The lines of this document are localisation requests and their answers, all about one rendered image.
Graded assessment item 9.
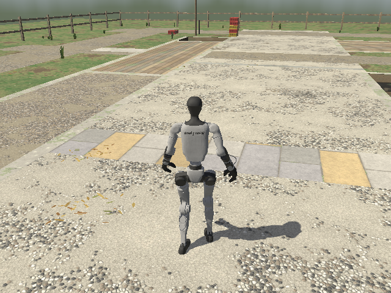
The robot right upper arm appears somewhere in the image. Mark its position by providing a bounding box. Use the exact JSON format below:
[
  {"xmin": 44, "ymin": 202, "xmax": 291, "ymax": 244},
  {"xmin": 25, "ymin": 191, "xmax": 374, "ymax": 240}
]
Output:
[{"xmin": 208, "ymin": 123, "xmax": 226, "ymax": 157}]

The robot left upper arm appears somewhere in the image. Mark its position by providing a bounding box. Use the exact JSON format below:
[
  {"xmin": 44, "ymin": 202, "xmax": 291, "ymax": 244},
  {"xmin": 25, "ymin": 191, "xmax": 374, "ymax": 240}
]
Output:
[{"xmin": 166, "ymin": 123, "xmax": 182, "ymax": 155}]

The humanoid robot head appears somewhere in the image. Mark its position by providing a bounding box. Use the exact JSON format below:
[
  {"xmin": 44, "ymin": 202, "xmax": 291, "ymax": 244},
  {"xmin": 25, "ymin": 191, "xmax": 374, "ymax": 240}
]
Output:
[{"xmin": 185, "ymin": 96, "xmax": 205, "ymax": 126}]

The right robot forearm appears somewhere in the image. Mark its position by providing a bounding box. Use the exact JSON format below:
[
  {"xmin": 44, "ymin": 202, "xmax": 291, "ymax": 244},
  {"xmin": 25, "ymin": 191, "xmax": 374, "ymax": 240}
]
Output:
[{"xmin": 221, "ymin": 147, "xmax": 235, "ymax": 171}]

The right robot hand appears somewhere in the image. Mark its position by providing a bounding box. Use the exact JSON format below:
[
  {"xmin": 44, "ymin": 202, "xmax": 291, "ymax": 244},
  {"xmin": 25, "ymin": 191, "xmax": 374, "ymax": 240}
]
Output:
[{"xmin": 224, "ymin": 168, "xmax": 237, "ymax": 182}]

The left robot forearm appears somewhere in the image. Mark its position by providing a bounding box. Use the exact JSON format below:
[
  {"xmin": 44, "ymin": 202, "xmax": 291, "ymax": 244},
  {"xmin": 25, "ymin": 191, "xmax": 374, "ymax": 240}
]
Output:
[{"xmin": 163, "ymin": 146, "xmax": 172, "ymax": 165}]

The right robot foot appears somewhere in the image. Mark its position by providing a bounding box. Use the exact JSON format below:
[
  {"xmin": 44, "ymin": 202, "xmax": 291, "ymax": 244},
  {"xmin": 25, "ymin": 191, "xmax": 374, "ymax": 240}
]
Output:
[{"xmin": 204, "ymin": 228, "xmax": 213, "ymax": 242}]

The left robot hand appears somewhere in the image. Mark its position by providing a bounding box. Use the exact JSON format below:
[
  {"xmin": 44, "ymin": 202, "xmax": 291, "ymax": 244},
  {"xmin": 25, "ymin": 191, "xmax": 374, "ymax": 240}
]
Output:
[{"xmin": 162, "ymin": 162, "xmax": 176, "ymax": 173}]

